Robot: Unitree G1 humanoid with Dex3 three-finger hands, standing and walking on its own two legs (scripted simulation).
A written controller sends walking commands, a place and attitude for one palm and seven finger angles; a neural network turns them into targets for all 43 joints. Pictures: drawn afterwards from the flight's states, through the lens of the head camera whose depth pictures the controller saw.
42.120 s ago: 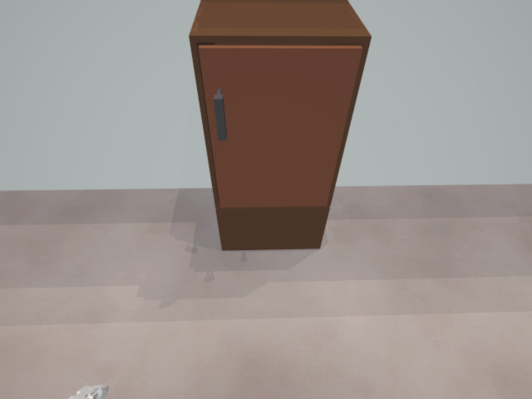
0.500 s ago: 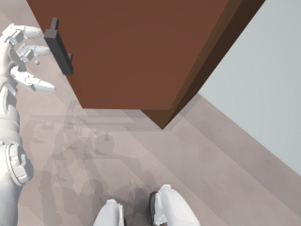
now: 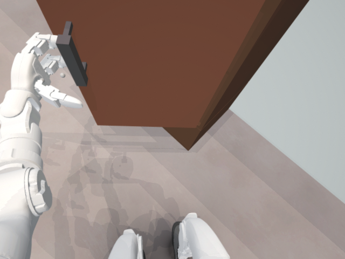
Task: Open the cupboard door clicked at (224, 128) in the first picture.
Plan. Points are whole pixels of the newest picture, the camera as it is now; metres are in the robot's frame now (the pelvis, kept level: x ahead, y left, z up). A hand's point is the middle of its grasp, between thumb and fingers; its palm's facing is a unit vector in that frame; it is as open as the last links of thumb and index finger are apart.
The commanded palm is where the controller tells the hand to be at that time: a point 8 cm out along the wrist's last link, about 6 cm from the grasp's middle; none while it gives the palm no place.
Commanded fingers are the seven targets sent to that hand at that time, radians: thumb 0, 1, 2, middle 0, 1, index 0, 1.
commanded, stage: slide the fingers in behind the handle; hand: left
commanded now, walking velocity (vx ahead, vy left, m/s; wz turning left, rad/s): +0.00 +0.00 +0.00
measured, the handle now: (75, 56) +0.55 +0.18 +0.06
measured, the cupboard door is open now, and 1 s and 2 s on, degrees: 44 44 46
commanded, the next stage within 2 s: close the thumb around the handle in 1.12 s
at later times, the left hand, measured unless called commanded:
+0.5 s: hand (82, 75) +0.50 +0.16 +0.05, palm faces -0.08 -1.00 -0.03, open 13.9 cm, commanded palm +0.48 +0.21 +0.06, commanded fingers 0.00 -0.50 0.30 -0.30 -1.20 -0.30 -1.20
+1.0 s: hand (86, 76) +0.50 +0.16 +0.05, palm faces -0.05 -1.00 -0.03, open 14.2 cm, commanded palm +0.48 +0.19 +0.06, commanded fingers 0.00 -0.50 0.30 -0.30 -1.20 -0.30 -1.20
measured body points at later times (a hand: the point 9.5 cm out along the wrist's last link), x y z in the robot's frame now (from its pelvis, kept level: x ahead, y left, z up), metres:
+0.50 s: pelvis +0.00 -0.01 +0.00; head +0.15 +0.01 +0.42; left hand +0.50 +0.22 +0.06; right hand +0.00 -0.27 -0.11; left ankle -0.04 +0.08 -0.66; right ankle +0.05 -0.12 -0.66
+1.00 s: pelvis +0.00 -0.01 +0.00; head +0.15 +0.01 +0.43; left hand +0.50 +0.21 +0.06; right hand +0.01 -0.27 -0.11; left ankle -0.04 +0.08 -0.66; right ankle +0.05 -0.12 -0.66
